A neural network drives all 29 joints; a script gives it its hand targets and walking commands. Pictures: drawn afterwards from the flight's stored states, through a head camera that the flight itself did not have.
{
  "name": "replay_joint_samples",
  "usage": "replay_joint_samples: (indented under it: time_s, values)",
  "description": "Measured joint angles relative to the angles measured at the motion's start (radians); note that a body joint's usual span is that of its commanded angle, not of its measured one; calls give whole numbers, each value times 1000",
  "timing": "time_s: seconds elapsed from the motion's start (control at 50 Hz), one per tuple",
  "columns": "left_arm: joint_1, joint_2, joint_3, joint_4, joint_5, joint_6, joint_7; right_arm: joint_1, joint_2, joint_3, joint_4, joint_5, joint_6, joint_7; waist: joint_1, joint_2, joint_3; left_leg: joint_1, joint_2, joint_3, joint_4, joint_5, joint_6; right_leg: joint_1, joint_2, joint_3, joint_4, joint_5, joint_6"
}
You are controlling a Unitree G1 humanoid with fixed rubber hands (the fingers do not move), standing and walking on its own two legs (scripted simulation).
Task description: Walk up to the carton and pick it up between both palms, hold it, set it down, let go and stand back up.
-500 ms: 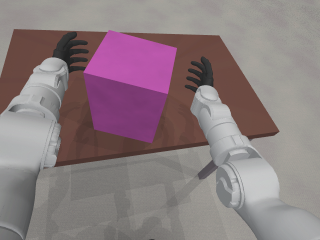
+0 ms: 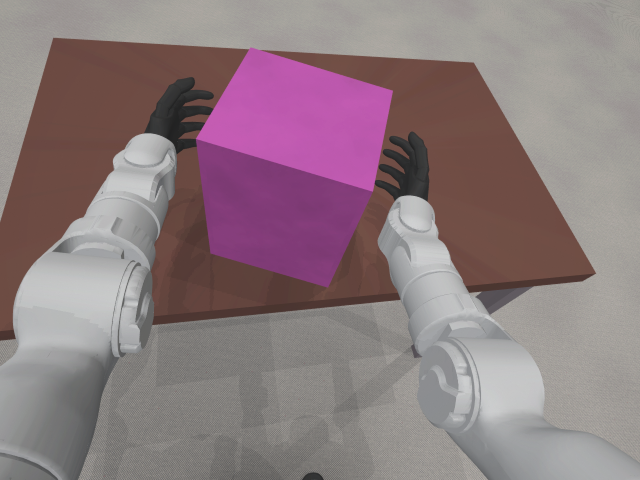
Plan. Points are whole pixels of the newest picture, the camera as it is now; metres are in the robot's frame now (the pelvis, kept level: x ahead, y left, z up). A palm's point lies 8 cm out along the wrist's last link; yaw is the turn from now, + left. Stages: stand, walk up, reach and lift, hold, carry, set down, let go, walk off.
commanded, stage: reach and lift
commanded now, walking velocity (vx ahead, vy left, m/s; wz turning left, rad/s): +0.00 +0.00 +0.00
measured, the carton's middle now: (293, 179) +0.49 -0.02 +0.03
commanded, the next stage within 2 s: none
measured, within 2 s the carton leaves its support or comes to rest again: neither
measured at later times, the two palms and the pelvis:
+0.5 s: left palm (176, 143) +0.49 +0.12 +0.10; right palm (405, 200) +0.41 -0.14 +0.09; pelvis -0.01 +0.02 +0.01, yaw -1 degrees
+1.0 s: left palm (178, 144) +0.49 +0.12 +0.10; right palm (404, 204) +0.41 -0.15 +0.09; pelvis +0.02 +0.01 +0.02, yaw +0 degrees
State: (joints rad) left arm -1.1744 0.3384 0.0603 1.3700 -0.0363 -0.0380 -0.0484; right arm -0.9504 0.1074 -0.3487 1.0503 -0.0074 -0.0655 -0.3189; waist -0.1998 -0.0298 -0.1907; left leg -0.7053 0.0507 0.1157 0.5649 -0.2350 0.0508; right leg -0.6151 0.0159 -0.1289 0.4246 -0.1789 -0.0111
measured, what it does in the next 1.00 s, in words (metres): stands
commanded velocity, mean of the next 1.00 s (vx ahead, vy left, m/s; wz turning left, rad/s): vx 0.00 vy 0.00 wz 0.00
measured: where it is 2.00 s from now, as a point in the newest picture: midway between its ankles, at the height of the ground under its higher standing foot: outside the picture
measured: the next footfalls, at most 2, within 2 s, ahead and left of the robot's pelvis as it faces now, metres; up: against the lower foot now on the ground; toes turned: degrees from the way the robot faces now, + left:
none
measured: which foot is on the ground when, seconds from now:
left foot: down 0.00-1.00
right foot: down 0.00-1.00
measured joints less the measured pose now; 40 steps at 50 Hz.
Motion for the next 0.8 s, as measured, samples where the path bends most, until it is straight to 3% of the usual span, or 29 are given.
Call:
replay_joint_samples:
  time_s: [0.18, 0.34, 0.46, 0.58, 0.68, 0.8]
  values:
    - [-27, -37, 30, 33, 30, 14, 11, -20, -2, -47, 21, -37, 0, -10, 17, 4, 34, 51, -10, 10, -8, -3, 19, 51, -9, 10, -13, 7, 16]
    - [-44, -89, 71, 34, 79, -4, 15, -27, 14, -162, 20, -148, -13, 29, 19, -19, 51, 74, -19, 21, -24, 8, 28, 69, -17, 20, -24, 19, 24]
    - [-48, -115, 122, 25, 137, -10, 48, -34, 12, -229, 22, -214, -28, 62, 28, -20, 72, 93, -25, 27, -42, 18, 34, 86, -21, 26, -42, 32, 29]
    - [-48, -121, 181, 39, 181, -28, 40, -25, 27, -279, 2, -283, -40, 85, 27, -26, 76, 115, -37, 34, -77, 34, 39, 99, -31, 31, -57, 39, 35]
    - [-33, -142, 246, 18, 257, -37, 39, -7, 48, -344, -29, -359, -61, 113, 34, -28, 103, 160, -42, 32, -104, 41, 38, 146, -32, 30, -88, 48, 36]
    - [-8, -186, 391, -7, 395, -69, 14, 42, 126, -481, -152, -498, -93, 149, 58, -31, 153, 246, -52, 27, -147, 47, 34, 232, -36, 25, -126, 48, 36]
